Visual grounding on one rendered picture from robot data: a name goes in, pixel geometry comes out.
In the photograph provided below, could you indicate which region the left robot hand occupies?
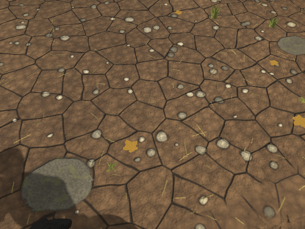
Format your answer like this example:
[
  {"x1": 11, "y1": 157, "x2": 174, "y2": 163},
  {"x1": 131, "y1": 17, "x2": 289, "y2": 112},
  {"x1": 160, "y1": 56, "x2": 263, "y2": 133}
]
[{"x1": 30, "y1": 218, "x2": 72, "y2": 229}]

